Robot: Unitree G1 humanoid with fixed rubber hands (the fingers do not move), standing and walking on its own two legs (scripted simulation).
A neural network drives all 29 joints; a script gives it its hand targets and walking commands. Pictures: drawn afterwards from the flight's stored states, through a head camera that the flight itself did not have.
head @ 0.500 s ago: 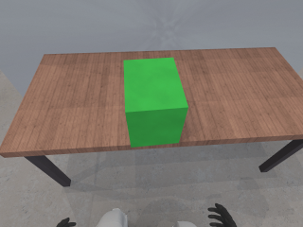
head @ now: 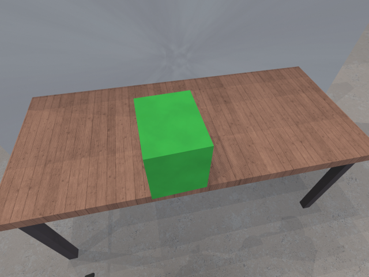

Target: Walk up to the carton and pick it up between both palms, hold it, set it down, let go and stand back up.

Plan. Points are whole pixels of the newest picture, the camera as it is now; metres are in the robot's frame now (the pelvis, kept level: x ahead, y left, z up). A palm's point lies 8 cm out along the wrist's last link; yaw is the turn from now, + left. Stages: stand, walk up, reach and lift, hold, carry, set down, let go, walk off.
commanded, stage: walk up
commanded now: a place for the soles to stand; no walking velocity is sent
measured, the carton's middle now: (171, 144) +0.52 +0.04 -0.09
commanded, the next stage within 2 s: none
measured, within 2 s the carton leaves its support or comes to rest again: neither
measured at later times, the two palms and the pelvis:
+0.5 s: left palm out of the picture +0.06 +0.22 -0.13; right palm out of the picture +0.01 -0.30 -0.15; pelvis +0.01 -0.04 -0.01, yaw -1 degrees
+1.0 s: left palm out of the picture +0.14 +0.17 -0.12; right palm (300, 258) +0.19 -0.28 -0.13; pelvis +0.06 -0.07 -0.01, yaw +11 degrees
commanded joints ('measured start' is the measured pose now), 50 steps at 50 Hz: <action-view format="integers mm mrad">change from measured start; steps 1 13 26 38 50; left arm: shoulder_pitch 27 101 109 60 -88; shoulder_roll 128 164 241 129 155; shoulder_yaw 27 40 62 12 35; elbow -56 -42 -122 -169 -185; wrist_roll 1 40 34 33 11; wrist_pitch -18 7 8 44 3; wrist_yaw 8 -17 23 2 0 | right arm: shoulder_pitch -18 184 145 299 83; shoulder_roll -137 -224 -96 -176 -62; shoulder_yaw -29 -52 -67 -100 -44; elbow -68 -24 -166 -237 -216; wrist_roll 2 -26 -22 4 -6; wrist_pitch -13 -16 -31 -62 -41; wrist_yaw -3 -18 -34 -52 -19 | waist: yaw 15 -37 33 -47 -13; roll -5 25 -153 147 -46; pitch -58 -70 79 -59 -37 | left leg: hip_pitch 113 235 -375 131 -4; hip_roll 105 290 -61 266 -99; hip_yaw -150 -378 -327 -867 -344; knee -192 -338 469 -245 76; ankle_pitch -50 -652 -309 132 114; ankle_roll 53 161 29 310 12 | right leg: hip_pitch -113 -352 4 -312 -95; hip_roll -40 38 -367 -14 -203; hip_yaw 58 -83 358 -86 49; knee -109 91 -415 389 -218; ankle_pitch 220 -261 -324 -360 174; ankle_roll -72 -64 -258 -5 -158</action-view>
